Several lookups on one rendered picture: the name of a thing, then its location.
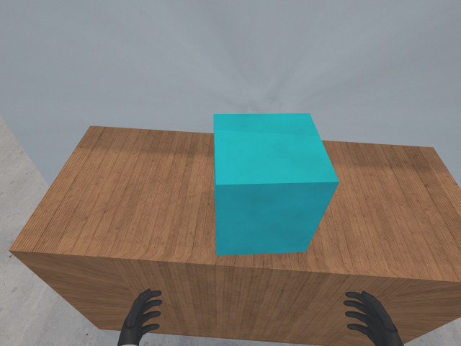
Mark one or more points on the robot left hand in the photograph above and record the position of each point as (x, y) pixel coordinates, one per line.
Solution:
(132, 330)

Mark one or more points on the pedestal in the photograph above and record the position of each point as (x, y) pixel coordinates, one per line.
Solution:
(134, 209)

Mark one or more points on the robot right hand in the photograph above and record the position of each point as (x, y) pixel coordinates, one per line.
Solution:
(380, 329)

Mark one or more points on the carton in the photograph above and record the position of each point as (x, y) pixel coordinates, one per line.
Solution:
(273, 182)

